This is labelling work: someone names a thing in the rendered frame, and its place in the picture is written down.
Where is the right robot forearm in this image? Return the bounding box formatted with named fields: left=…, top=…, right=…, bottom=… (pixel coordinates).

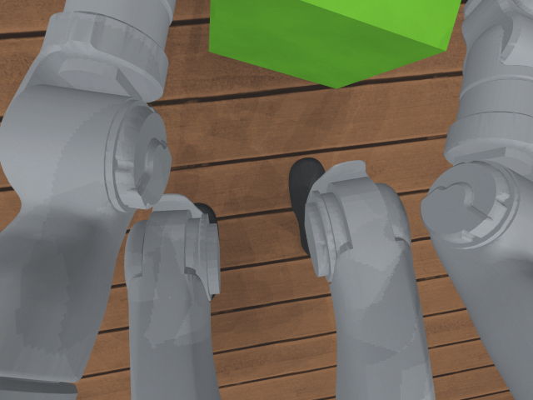
left=444, top=0, right=533, bottom=182

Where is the robot right upper arm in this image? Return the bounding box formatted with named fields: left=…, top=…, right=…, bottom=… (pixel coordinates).
left=421, top=160, right=533, bottom=400

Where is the robot right shin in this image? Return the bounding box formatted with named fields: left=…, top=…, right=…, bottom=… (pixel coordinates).
left=306, top=160, right=411, bottom=247

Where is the robot right foot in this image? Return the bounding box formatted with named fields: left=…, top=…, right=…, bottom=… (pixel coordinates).
left=289, top=157, right=325, bottom=256

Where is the carton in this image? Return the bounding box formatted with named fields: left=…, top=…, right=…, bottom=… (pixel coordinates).
left=209, top=0, right=461, bottom=89

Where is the left robot forearm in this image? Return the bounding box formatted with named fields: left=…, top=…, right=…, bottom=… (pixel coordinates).
left=0, top=0, right=176, bottom=176

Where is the robot left upper arm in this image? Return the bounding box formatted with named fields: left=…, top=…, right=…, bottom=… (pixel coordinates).
left=0, top=84, right=172, bottom=400

